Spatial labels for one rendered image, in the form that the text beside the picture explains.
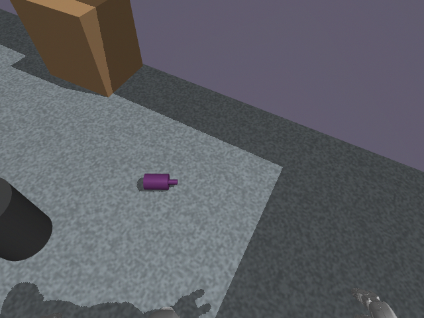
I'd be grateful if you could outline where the right robot hand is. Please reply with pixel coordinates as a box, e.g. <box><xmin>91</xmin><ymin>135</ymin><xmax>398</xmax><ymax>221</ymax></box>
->
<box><xmin>351</xmin><ymin>288</ymin><xmax>397</xmax><ymax>318</ymax></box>

